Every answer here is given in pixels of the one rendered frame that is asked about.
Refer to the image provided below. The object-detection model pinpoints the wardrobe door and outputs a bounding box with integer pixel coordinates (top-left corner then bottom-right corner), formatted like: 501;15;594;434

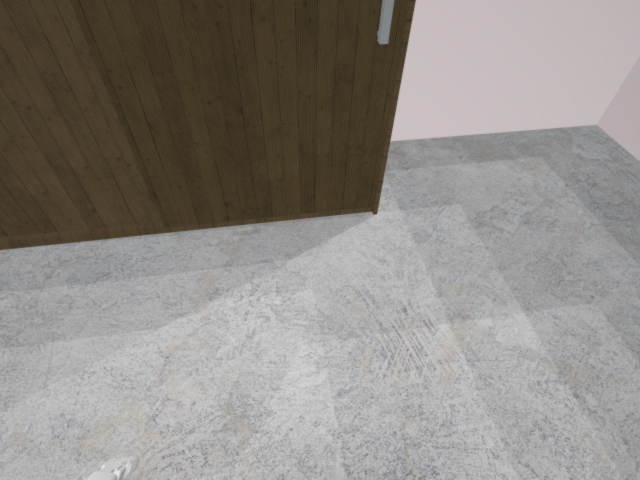
0;0;161;238
70;0;409;228

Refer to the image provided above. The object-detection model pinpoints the left robot hand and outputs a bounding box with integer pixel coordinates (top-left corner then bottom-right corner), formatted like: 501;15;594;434
87;457;139;480

